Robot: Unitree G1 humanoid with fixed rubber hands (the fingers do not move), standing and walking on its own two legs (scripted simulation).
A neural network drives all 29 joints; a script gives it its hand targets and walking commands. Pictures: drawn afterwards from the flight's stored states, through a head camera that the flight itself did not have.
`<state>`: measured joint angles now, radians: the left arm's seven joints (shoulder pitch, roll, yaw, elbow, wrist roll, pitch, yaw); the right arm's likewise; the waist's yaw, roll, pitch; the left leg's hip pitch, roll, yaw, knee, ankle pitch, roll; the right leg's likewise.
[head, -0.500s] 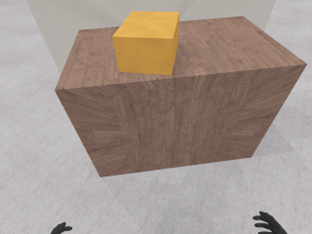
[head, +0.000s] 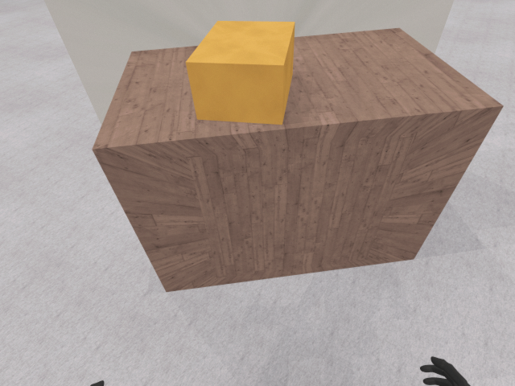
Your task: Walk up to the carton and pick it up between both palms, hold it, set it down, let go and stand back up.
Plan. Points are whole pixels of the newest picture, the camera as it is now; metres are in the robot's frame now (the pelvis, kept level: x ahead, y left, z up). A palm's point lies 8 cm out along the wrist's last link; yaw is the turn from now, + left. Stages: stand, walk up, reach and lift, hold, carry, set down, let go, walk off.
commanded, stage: stand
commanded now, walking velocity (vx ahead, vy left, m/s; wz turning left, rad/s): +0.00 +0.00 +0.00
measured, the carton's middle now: (247, 69) +0.92 +0.02 +0.09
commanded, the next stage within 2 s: none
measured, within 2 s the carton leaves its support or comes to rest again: neither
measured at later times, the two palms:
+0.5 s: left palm out of the picture +0.10 +0.30 -0.08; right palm out of the picture +0.11 -0.28 -0.08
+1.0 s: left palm out of the picture +0.08 +0.31 -0.09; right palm out of the picture +0.09 -0.28 -0.09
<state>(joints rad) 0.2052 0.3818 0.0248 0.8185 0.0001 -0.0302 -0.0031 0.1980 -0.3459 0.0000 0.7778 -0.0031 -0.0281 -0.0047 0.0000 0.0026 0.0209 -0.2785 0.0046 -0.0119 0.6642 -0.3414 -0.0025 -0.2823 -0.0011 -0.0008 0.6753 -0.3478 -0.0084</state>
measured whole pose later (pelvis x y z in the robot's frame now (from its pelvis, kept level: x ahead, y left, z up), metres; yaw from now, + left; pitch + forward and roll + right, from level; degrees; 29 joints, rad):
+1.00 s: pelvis +0.00 +0.01 +0.01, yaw +0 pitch -4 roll +0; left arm 0.21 0.38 0.01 0.92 0.00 -0.03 -0.01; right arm 0.20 -0.35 0.00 0.88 0.00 -0.02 0.00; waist 0.00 0.00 0.04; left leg -0.18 0.01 -0.01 0.51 -0.26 0.00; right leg -0.18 0.00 0.00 0.51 -0.26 0.00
